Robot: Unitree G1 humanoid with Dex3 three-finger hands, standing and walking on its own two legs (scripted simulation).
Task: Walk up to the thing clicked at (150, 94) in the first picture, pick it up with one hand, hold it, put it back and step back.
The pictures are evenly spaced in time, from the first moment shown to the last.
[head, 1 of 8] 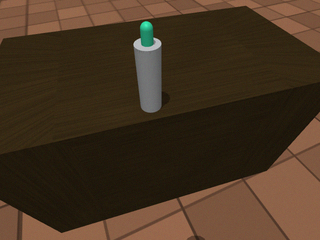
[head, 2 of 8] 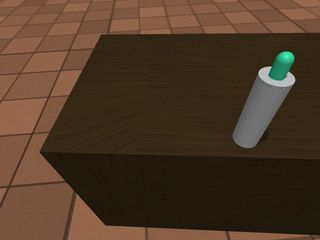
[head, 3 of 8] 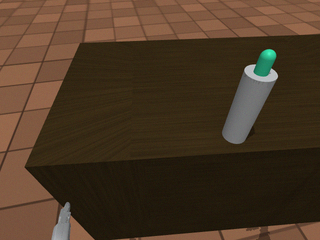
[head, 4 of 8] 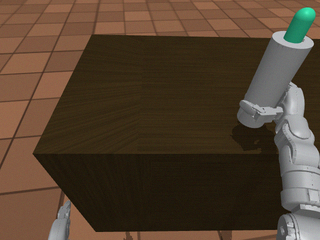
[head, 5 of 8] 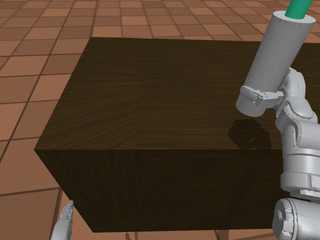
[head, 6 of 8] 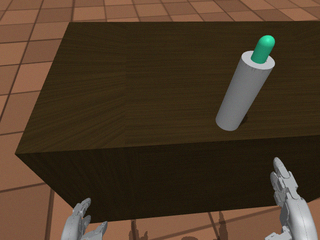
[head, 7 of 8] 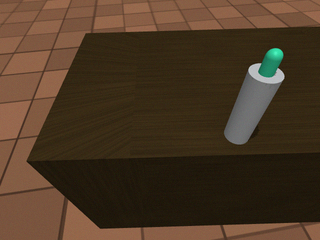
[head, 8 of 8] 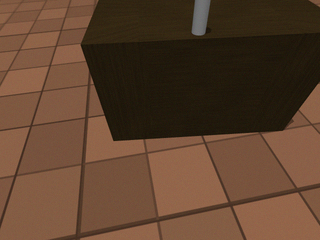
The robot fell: no
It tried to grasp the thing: yes
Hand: right
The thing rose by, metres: 0.25
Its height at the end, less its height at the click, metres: +0.00
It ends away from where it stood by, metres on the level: 0.00
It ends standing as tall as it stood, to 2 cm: yes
